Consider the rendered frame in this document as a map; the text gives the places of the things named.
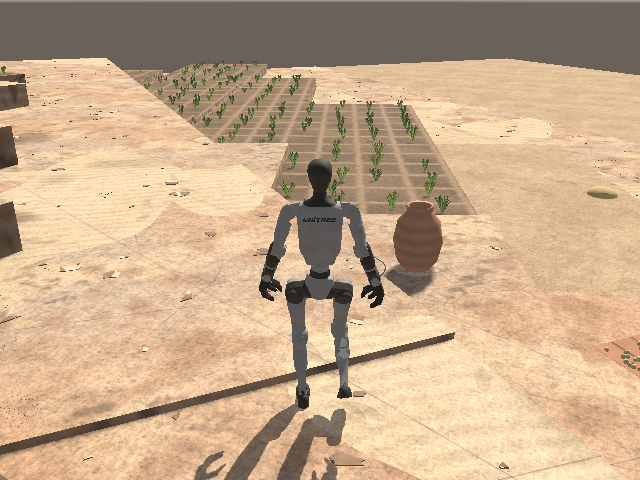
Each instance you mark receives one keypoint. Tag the robot left thigh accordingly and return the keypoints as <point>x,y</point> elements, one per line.
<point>295,293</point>

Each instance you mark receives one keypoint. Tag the robot right forearm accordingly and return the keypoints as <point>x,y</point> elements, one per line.
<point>370,268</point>

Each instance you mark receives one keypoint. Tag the robot right upper arm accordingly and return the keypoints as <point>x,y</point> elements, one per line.
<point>352,212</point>

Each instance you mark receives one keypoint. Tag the robot left upper arm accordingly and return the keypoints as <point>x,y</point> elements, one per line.
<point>288,212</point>

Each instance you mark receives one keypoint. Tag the robot left hand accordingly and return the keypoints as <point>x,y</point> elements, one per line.
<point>271,286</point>

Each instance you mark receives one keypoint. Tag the robot left forearm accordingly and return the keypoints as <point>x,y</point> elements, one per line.
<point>270,265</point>

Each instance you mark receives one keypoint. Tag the robot right hand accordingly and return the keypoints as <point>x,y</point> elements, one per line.
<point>377,291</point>

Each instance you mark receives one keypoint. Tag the robot right foot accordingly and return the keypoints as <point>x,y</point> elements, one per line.
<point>344,392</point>

